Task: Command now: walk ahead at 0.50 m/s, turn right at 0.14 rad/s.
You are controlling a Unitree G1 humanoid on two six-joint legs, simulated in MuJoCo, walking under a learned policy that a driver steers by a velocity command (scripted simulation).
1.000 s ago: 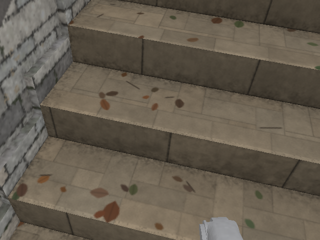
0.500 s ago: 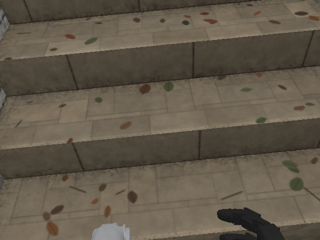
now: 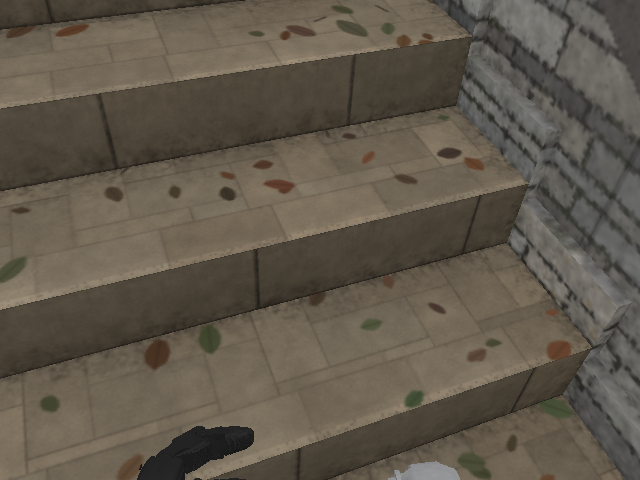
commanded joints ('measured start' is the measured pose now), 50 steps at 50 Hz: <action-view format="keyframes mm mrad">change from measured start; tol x64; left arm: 1 -19 6 -4 -50 7 5 32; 50 128 57 48 -39 47 10 67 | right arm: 1 -42 -123 -16 -104 13 -37 -21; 50 -357 -248 -68 -477 45 53 -43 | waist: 1 19 136 129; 15 289 -197 -556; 50 78 89 7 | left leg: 1 60 245 -268 -308 27 187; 8 179 270 -309 -600 66 172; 12 172 216 -174 -211 1650 139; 15 -367 -95 -408 945 258 14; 26 -934 -108 -257 1674 198 75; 37 -422 -98 25 708 -169 130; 41 43 193 -1281 -343 -523 325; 50 -133 -26 -655 -76 -67 -20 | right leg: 1 -189 -54 -47 51 -1 47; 7 -480 -255 -89 -107 -321 102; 11 767 10 -433 -648 -403 25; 14 1448 -361 489 -1287 -435 -214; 34 1084 -308 -492 -1814 50 -47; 38 1230 -315 -473 -1283 1214 -62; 40 612 60 -190 -506 -261 99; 50 168 -1 -16 29 -92 18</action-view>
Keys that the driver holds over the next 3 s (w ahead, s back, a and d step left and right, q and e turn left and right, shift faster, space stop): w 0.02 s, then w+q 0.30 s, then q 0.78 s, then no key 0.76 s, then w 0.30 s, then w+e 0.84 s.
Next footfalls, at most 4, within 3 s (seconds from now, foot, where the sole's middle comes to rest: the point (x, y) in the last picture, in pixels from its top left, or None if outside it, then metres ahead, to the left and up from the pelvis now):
0.24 right None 0.38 -0.22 -0.60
0.76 left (260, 400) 0.56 0.07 -0.44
1.70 right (395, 326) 0.70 -0.18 -0.44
2.18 left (227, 370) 0.62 0.13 -0.44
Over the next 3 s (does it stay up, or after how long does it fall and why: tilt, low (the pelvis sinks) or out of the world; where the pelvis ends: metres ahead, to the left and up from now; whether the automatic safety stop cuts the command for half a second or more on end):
stays up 0.95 0.42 0.58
